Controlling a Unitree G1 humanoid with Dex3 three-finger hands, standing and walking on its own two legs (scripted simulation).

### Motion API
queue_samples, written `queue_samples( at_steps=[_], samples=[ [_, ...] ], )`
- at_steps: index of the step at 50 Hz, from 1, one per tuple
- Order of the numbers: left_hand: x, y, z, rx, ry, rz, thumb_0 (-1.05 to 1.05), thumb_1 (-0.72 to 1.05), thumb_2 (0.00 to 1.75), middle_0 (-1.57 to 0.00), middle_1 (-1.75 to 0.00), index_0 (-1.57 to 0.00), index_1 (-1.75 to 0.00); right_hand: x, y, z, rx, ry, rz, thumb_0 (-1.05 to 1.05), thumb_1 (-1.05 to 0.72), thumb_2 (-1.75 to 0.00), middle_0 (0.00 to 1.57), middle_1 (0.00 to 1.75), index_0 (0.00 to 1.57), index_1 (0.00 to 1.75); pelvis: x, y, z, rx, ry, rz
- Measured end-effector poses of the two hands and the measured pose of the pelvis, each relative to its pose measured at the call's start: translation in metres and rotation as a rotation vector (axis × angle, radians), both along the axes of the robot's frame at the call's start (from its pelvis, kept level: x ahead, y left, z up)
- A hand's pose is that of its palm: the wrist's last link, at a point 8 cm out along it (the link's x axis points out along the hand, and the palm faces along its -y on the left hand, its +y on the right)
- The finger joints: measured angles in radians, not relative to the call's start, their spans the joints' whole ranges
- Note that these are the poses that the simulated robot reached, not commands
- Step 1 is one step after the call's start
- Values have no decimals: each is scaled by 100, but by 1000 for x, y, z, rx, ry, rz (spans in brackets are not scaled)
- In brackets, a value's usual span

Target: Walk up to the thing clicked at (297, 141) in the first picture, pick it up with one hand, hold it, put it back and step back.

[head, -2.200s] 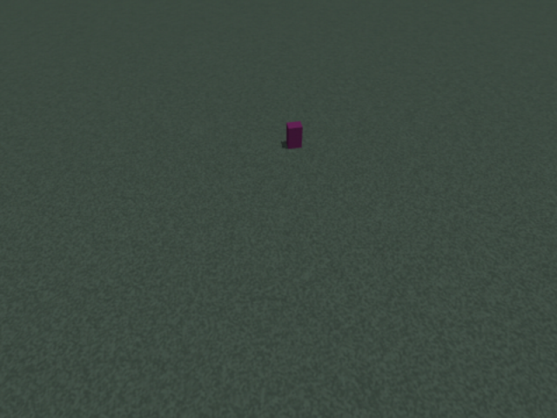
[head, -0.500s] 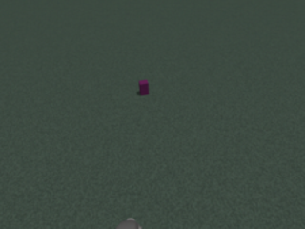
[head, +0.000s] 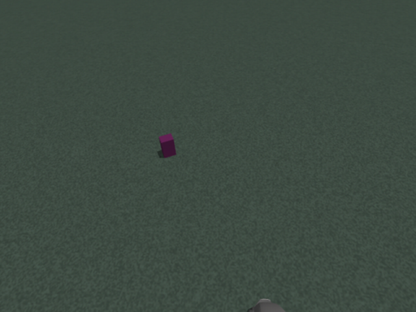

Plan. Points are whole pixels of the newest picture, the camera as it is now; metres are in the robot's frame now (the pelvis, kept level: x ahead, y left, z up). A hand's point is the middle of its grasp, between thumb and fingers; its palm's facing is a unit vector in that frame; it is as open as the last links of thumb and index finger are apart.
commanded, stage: walk up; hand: left
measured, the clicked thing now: (167, 145) +1.19 +0.27 -0.70
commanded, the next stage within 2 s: none
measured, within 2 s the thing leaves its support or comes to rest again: neither
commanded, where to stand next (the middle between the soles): +0.88 +0.05 m, yaw +2 degrees
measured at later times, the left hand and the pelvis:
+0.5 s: hand (88, 275) +0.25 +0.30 -0.17, palm faces +0.02 -0.93 -0.36, open 7.4 cm; pelvis +0.24 +0.02 -0.02, yaw +2 degrees
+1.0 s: hand (121, 166) +0.56 +0.28 -0.13, palm faces -0.05 -0.92 -0.39, open 7.4 cm; pelvis +0.45 +0.01 -0.01, yaw +1 degrees
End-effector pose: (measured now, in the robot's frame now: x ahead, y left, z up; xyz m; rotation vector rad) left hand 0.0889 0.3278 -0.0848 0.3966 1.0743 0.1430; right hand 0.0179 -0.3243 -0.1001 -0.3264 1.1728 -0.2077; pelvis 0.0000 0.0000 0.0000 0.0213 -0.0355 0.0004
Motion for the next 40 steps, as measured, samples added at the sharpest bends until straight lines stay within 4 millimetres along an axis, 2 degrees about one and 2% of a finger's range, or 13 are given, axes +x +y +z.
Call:
queue_samples(
  at_steps=[4,7,11,15,21,25,28,33,40],
  samples=[
    [62,-11,0,44,-58,5,1,91,90,-20,-30,-20,-30,36,-19,-26,12,47,-10,1,-90,-90,21,30,20,31,52,-18,-16,-7,2,5],
    [92,-23,1,45,-106,24,0,91,90,-20,-30,-20,-30,76,-23,-35,17,69,9,1,-91,-90,20,30,20,30,80,-26,-19,-24,-5,11],
    [105,-34,6,21,-78,57,0,91,90,-20,-30,-20,-30,143,-17,-26,34,15,44,1,-91,-90,20,30,20,30,113,-24,-7,-30,-7,10],
    [111,-32,2,5,-13,81,0,90,90,-21,-30,-21,-30,207,-7,-11,39,-47,91,1,-91,-90,20,30,20,30,147,-19,0,-41,2,15],
    [130,-6,-19,-22,49,132,1,90,90,-21,-30,-21,-30,290,12,4,1,-68,156,1,-91,-90,20,30,20,30,203,0,-5,-64,6,36],
    [158,20,-44,-26,102,150,1,90,90,-21,-30,-21,-30,338,27,7,-49,-118,161,1,-91,-90,20,30,20,30,243,21,-19,-45,-2,36],
    [188,28,-46,-30,128,139,1,91,90,-21,-30,-20,-30,355,38,16,-56,-147,125,1,-91,-90,20,30,20,30,267,30,-14,-44,-7,31],
    [247,34,-35,-47,101,101,1,91,90,-20,-30,-20,-30,365,48,27,-58,-108,87,1,-91,-90,20,30,20,30,305,37,0,-28,-8,19],
    [329,30,-18,-44,75,54,1,91,90,-20,-30,-20,-30,375,46,18,-30,-20,31,1,-90,-90,21,30,20,31,359,37,7,-17,-10,12]
  ],
)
